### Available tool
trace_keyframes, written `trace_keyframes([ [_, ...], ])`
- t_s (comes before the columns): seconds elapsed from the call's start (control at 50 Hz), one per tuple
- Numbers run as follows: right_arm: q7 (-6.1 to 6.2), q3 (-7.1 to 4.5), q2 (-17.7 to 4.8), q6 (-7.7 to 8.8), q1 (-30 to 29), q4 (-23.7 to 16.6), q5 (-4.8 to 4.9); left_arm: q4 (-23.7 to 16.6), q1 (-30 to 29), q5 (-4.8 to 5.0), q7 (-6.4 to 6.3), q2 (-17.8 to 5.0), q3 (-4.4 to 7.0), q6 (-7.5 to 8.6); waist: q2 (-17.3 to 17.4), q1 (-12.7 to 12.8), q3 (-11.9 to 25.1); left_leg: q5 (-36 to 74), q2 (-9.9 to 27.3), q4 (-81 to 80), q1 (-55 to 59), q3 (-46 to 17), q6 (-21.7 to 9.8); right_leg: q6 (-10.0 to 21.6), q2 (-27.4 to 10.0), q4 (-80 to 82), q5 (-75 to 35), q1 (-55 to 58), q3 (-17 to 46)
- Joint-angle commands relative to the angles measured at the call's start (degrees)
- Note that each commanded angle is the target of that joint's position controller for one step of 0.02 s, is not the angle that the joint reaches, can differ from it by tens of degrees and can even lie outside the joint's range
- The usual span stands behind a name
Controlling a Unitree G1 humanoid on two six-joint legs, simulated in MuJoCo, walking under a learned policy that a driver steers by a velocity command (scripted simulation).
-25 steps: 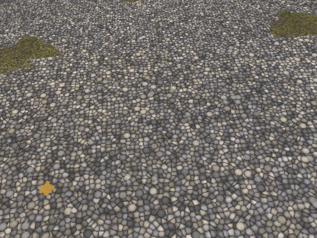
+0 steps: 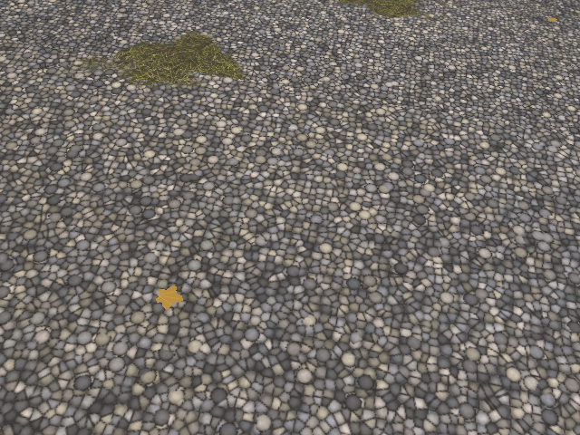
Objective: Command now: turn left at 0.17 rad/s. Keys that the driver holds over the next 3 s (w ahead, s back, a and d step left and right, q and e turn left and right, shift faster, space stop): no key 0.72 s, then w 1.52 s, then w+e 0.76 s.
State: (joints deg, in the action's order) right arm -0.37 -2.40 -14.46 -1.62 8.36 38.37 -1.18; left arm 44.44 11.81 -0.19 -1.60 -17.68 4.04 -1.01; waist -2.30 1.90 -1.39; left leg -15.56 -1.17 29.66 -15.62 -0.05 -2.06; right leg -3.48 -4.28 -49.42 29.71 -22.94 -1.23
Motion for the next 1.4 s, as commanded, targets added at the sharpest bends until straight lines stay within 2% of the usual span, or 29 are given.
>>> trace_keyframes([
  [0.02, 0.21, -2.22, -8.95, 2.22, -2.44, -2.67, 0.43, -2.91, -0.87, -0.20, -0.98, -6.39, 1.96, -0.34, 10.92, -1.29, 4.28, 26.25, 15.00, -10.44, 6.61, -13.27, -10.67, -1.19, -0.57, -8.55, -1.49, -6.80, 4.08],
  [0.08, 0.68, -1.38, -6.48, 2.26, -3.70, -1.50, 0.39, -1.54, 1.67, 0.19, -0.86, -3.83, 1.30, -0.25, 10.23, -0.07, 5.55, 26.83, 12.43, -10.13, 5.18, -9.61, -10.14, -1.87, -0.04, -4.00, -6.43, -1.67, 3.54],
  [0.12, 0.81, -1.35, -6.42, 2.09, -3.29, -0.57, 0.44, -1.74, -0.27, 0.17, -0.78, -2.52, 0.57, 0.00, 10.30, -1.53, 5.20, 23.90, 12.00, -9.74, 5.49, -9.69, -10.14, -1.71, 0.11, 3.55, -6.75, 1.09, 2.87],
  [0.2, 0.81, -1.07, -6.51, 1.72, -3.36, 1.41, 0.90, -0.85, 1.06, 0.35, -0.43, -2.75, 0.29, 0.41, 9.53, -0.99, 4.49, 15.72, 12.14, -9.02, 4.44, -12.47, -9.93, -0.48, 1.29, 18.91, -12.90, 8.55, 1.69],
  [0.22, 0.72, -0.76, -5.82, 1.79, -3.00, 2.18, 1.29, -0.26, 2.19, -0.15, -0.23, -2.61, 0.06, 0.66, 8.31, 0.08, 3.86, 12.46, 10.96, -8.81, 2.52, -11.92, -7.95, 0.44, 1.35, 26.34, -21.20, 12.83, 1.77],
  [0.26, 0.09, -0.57, -5.13, 2.76, 0.80, 3.33, -0.01, -0.30, 2.63, -0.88, -0.37, -8.00, 0.84, 0.82, 0.56, -3.05, 4.35, 3.41, 5.60, -6.89, -1.62, -8.34, -2.76, 2.99, -3.78, 24.49, -34.77, 18.84, 6.52],
  [0.28, 0.02, -0.75, -4.97, 2.82, 0.83, 3.65, 0.00, 0.92, 1.61, -0.08, -0.03, -8.10, 1.22, 0.85, -4.15, -3.82, 3.57, 1.04, 2.45, -7.09, 0.73, -4.48, -0.84, 4.87, -2.69, 23.64, -24.80, 13.39, 5.63],
  [0.32, 0.53, -0.94, -5.67, 2.24, -3.18, 3.85, 0.33, 0.84, 0.19, -0.69, 0.35, -3.86, 0.15, 1.49, -2.03, -1.88, 1.82, 1.40, 2.31, -4.94, 3.33, -3.84, -0.06, 4.23, -1.31, 26.02, -17.61, 8.67, 5.26],
  [0.36, 1.00, -0.91, -5.20, 1.42, -2.57, 4.70, 0.44, 1.26, -0.06, -0.77, 0.24, -3.20, -0.17, 2.21, -1.79, -1.85, 0.90, 3.17, 2.65, -4.97, 2.71, -4.30, -0.54, 3.25, -0.55, 26.00, -18.69, 8.81, 4.54],
  [0.54, 1.47, -1.13, -4.70, 1.64, -0.19, 10.12, 0.74, 4.14, 1.33, -0.38, -0.61, -2.63, -0.70, 2.32, 2.21, -1.48, 0.54, 5.47, 2.71, -5.22, 2.68, -4.02, 0.20, 3.28, 0.62, 25.14, -19.12, 10.14, 3.62],
  [0.72, 2.06, -1.01, -4.89, 1.65, 1.14, 15.04, 0.96, 7.52, 1.70, -0.23, -0.62, -1.67, -1.08, 2.16, 2.55, -1.76, 0.24, 7.34, 2.77, -5.24, 3.81, -3.67, 0.36, 3.32, 1.60, 25.44, -20.08, 10.25, 2.77],
  [0.78, 2.34, -1.60, -6.30, 1.40, 2.98, 16.48, 1.84, 8.51, 2.80, 0.60, -0.96, -2.18, -0.74, 1.84, 2.86, -2.13, -1.82, -19.84, 1.45, -5.24, 0.32, -3.30, -1.76, 5.49, 3.49, 24.09, 3.65, 6.40, 1.68],
  [0.84, 2.12, -1.78, -6.60, 3.32, 5.03, 16.81, 2.55, 7.77, 2.37, 1.28, -0.80, -1.22, -0.95, 3.71, 4.76, -2.85, -6.55, -28.21, 5.57, -7.98, -1.74, -9.73, -4.98, 7.34, 2.57, 21.69, 8.10, 0.40, 3.40],
  [0.92, 1.25, -2.60, -9.19, 5.14, 8.25, 17.82, 2.72, 6.99, 1.11, 1.83, 0.68, 1.19, -1.18, 6.35, 11.82, -2.89, -4.46, -29.33, 15.71, -16.85, 2.25, -26.20, -11.31, 7.87, 4.55, 11.83, -4.59, -0.54, -0.32],
  [0.96, 0.99, -2.24, -8.67, 5.19, 2.79, 15.80, 3.00, 8.66, 5.67, 1.97, 1.08, 1.41, -1.13, 6.86, 11.13, 0.87, -4.99, -24.71, 13.57, -15.38, -5.40, -22.07, -9.63, 10.19, 4.30, 19.06, -5.36, 10.15, 0.24],
  [0.98, 0.87, -1.70, -7.01, 5.28, -2.38, 13.82, 3.20, 10.92, 11.36, 1.94, 1.12, 0.06, -0.67, 7.06, 8.32, 3.89, -4.99, -18.48, 9.67, -10.22, -10.42, -15.37, -6.72, 11.17, 2.77, 24.33, -6.59, 17.20, 3.18],
  [1.0, 0.76, -0.79, -3.51, 6.09, -6.08, 11.72, 3.18, 13.39, 17.92, 1.89, 1.02, -4.29, 0.61, 7.36, -2.25, 5.64, -4.47, -9.25, 2.40, 4.47, -18.58, -4.09, -2.03, 13.81, -3.45, 30.36, -3.49, 25.30, 15.26],
  [1.02, 0.64, -0.72, -3.34, 7.57, -6.98, 9.69, 2.69, 14.50, 22.59, 1.86, 1.48, -9.77, 2.15, 7.50, -14.32, 6.36, -3.12, -7.53, -1.38, 19.62, -29.07, 2.01, 0.61, 18.77, -14.32, 36.55, -10.93, 34.83, 33.08],
  [1.04, 0.43, -1.41, -5.98, 8.34, -7.15, 9.98, 2.68, 14.22, 22.82, 0.75, 1.69, -6.24, 1.10, 7.70, -9.82, 5.90, -3.20, -15.78, 0.00, 30.34, -36.47, -1.50, 0.41, 20.44, -17.17, 35.77, -18.57, 38.18, 36.62],
  [1.06, -0.08, -1.35, -5.58, 8.68, -4.76, 10.69, 3.32, 13.66, 21.30, 0.13, 1.85, -3.84, 0.37, 7.86, -5.61, 3.82, -2.88, -13.62, 2.24, 36.31, -39.71, -3.30, -0.77, 19.42, -16.48, 34.32, -23.17, 39.91, 33.12],
  [1.1, -0.78, -1.09, -4.52, 8.68, -5.17, 10.86, 3.56, 12.78, 18.68, 0.41, 2.14, -2.72, -0.28, 7.37, -1.87, 2.26, -3.62, -7.07, 5.56, 37.49, -42.90, -2.07, -1.88, 16.89, -14.60, 35.60, -30.93, 39.40, 24.47],
  [1.14, -1.49, -0.82, -2.91, 8.34, -7.08, 9.97, 3.04, 12.64, 17.89, 0.35, 1.82, -0.26, -1.24, 6.32, -2.71, 1.57, -3.93, -2.03, 6.92, 31.72, -38.28, -0.18, -1.21, 14.53, -11.31, 38.31, -35.31, 34.45, 16.97],
  [1.18, -2.21, 0.02, -0.92, 7.93, -10.36, 8.53, 2.46, 11.51, 15.46, 0.37, 1.02, -0.63, -1.46, 5.69, -2.80, 1.28, -4.89, 5.25, 5.41, 21.44, -30.24, 2.49, 0.59, 13.60, -7.55, 40.93, -34.62, 25.88, 10.49],
  [1.22, -2.46, 0.82, 0.38, 7.62, -14.89, 6.69, 2.31, 11.03, 15.17, 0.28, 0.32, -3.34, -0.96, 5.85, -3.46, 1.82, -5.72, 12.75, 2.97, 10.38, -19.55, 4.41, 1.52, 13.06, -5.44, 43.92, -31.63, 17.46, 6.71],
  [1.3, -2.31, -0.10, -4.27, 7.06, -16.46, 4.82, 2.95, 12.31, 16.39, 1.54, 0.15, -5.39, 0.11, 6.44, -4.85, -0.04, -6.55, 16.30, 2.26, 1.93, -13.61, 2.38, -0.53, 12.20, -9.37, 44.29, -34.75, 21.03, 6.44],
  [1.34, -2.10, -1.44, -6.93, 7.11, -11.63, 5.67, 2.76, 12.24, 15.43, 1.22, 0.26, -6.12, 0.56, 5.84, -5.59, -3.44, -1.95, 13.89, 0.44, 1.72, -7.08, 3.18, -2.70, 10.52, -10.08, 35.95, -54.04, 25.69, 4.64],
  [1.36, -1.79, -2.59, -8.60, 6.91, -4.09, 7.88, 2.87, 12.06, 14.94, 0.84, 0.27, -5.91, 0.56, 5.25, -5.65, -7.20, 2.90, 12.55, -1.17, 2.15, 2.11, 4.26, -4.16, 9.34, -8.67, 26.82, -62.50, 25.08, 2.90],
  [1.38, -1.34, -3.79, -10.55, 6.54, 5.23, 10.68, 3.06, 11.49, 14.70, 0.36, 0.27, -5.36, 0.27, 4.84, -4.97, -11.28, 8.20, 11.83, 0.03, 2.79, 15.26, 2.93, -5.75, 7.73, -6.40, 14.81, -61.17, 18.73, 1.71],
  [1.4, -0.71, -4.87, -14.95, 6.15, 14.07, 12.49, 1.94, 10.00, 17.29, -0.59, 0.46, -1.49, -0.87, 4.88, 5.64, -11.74, 16.08, 4.18, 13.14, 1.93, 33.27, -15.01, -10.38, 5.68, -1.05, -5.85, -39.48, 2.31, -0.20],
])
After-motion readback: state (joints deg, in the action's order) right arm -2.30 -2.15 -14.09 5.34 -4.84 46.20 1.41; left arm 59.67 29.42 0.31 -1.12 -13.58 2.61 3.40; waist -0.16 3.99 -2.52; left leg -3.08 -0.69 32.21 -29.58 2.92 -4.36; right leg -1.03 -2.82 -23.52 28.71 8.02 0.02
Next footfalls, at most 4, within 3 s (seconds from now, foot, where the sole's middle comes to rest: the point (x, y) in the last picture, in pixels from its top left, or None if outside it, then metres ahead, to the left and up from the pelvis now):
0.24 right None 0.03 -0.14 -0.77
1.38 left None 0.39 0.11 -0.77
1.94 right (348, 343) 0.71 -0.13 -0.77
2.48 left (261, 241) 1.01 0.11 -0.77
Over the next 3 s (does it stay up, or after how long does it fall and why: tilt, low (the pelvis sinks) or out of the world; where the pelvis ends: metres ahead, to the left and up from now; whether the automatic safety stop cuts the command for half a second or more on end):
stays up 1.10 -0.07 -0.02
